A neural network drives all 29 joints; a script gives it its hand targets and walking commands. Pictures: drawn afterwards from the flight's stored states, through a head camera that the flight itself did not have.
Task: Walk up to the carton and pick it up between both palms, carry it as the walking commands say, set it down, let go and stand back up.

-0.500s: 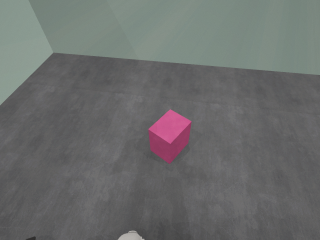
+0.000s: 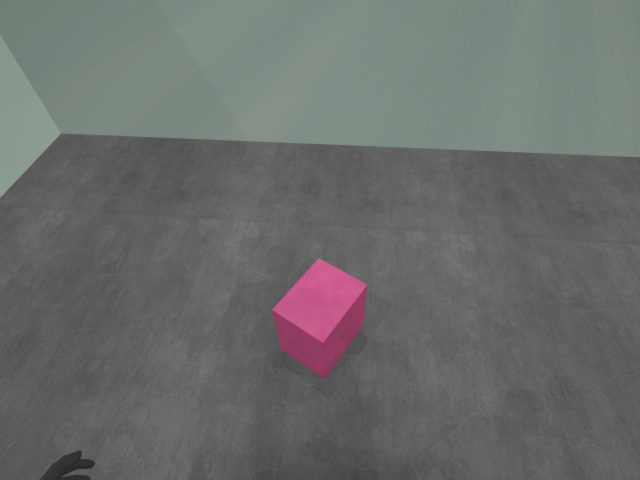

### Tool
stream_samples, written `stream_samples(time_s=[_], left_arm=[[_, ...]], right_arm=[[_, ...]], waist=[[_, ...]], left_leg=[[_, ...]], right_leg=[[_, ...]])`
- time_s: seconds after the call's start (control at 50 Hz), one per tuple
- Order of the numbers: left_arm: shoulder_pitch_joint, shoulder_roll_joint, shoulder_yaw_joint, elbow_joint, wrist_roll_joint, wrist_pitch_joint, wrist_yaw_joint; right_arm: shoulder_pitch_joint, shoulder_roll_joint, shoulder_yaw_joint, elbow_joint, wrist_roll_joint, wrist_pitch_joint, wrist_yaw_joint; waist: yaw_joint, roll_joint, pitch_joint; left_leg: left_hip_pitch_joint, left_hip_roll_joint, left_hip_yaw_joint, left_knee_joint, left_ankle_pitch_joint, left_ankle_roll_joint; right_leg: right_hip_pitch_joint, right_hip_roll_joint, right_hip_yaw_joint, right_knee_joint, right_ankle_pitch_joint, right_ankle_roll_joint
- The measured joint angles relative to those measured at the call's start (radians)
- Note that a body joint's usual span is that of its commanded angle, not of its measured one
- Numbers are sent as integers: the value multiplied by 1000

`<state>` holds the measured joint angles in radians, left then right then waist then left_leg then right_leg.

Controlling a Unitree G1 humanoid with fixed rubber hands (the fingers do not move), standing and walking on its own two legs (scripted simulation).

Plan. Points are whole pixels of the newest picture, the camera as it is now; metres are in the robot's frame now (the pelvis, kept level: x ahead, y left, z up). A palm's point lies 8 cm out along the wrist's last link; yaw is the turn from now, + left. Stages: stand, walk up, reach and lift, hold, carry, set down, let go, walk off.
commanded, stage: walk up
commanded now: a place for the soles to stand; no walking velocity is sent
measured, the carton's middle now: (321, 318) +0.69 +0.02 -0.63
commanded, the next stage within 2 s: none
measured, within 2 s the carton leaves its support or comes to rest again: neither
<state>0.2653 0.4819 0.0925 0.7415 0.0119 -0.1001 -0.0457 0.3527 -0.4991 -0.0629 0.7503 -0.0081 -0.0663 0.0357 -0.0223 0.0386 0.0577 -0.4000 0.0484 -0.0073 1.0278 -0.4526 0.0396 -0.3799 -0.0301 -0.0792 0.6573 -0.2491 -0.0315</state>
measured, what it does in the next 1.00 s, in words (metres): walks ahead: left foot, then right foot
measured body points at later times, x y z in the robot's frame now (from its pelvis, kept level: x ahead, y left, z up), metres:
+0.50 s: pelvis +0.13 +0.01 -0.01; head +0.15 +0.01 +0.44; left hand +0.22 +0.34 -0.11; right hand +0.22 -0.34 -0.09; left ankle +0.16 +0.14 -0.72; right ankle +0.17 -0.11 -0.72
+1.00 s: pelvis +0.16 +0.01 +0.02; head +0.16 +0.01 +0.47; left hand +0.30 +0.32 -0.08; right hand +0.27 -0.32 -0.09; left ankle +0.16 +0.14 -0.72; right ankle +0.17 -0.11 -0.72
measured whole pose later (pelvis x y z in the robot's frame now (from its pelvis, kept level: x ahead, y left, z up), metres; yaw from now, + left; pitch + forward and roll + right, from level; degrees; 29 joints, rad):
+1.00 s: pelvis +0.16 +0.01 +0.02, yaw -2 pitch -2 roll +0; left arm 0.02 0.41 0.00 1.07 0.00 -0.03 0.00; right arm 0.04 -0.42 0.00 1.09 0.00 -0.03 0.01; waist 0.00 0.00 0.04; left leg -0.14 0.04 0.05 0.41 -0.22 -0.03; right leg -0.19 -0.02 -0.02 0.43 -0.20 0.00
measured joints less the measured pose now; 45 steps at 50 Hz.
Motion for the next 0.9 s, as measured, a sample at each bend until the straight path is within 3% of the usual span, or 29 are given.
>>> stream_samples(time_s=[0.06,0.18,0.24,0.32,0.4,0.46,0.52,0.58,0.64,0.9], left_arm=[[25,6,-3,-9,-1,3,8],[95,37,-12,-14,3,19,1],[112,33,-27,-6,-2,37,10],[79,3,-46,24,-9,51,34],[50,-23,-51,41,-5,47,33],[29,-25,-48,53,2,41,39],[-6,-33,-58,78,5,37,43],[-51,-37,-72,106,-2,45,44],[-103,-46,-77,134,-11,52,43],[-239,-65,-92,279,-16,70,46]], right_arm=[[-19,11,7,7,-6,-5,6],[-64,25,1,4,-8,-6,23],[-78,13,-7,-5,-14,-18,6],[-88,23,-6,-17,-1,-16,-13],[-88,13,-4,-15,-3,-3,-20],[-92,6,3,0,4,13,-22],[-115,22,13,44,15,33,-30],[-136,46,25,92,12,30,-35],[-156,61,43,135,11,21,-33],[-287,76,59,294,14,33,-32]], waist=[[27,11,0],[72,-22,4],[70,-42,3],[46,-70,14],[15,-65,21],[10,-55,22],[14,-41,23],[16,-41,17],[17,-29,9],[21,-39,-7]], left_leg=[[-70,14,14,-36,32,-15],[-49,13,67,-321,168,-23],[-6,-17,70,-387,250,-17],[20,-15,77,-355,193,-19],[44,3,74,-359,173,-29],[28,19,69,-295,126,-50],[27,13,51,-251,39,-34],[62,-6,51,-307,117,-45],[89,-3,49,-340,111,-64],[219,-7,58,-543,193,-65]], right_leg=[[47,-5,-9,-40,-12,2],[104,-33,2,-29,-77,16],[71,-45,30,114,-167,14],[-33,-1,88,351,-236,8],[-46,-4,51,218,-183,6],[2,9,45,31,-46,-8],[-11,15,48,81,-56,12],[0,5,60,86,-84,24],[29,8,58,46,-73,31],[151,9,59,-143,5,29]])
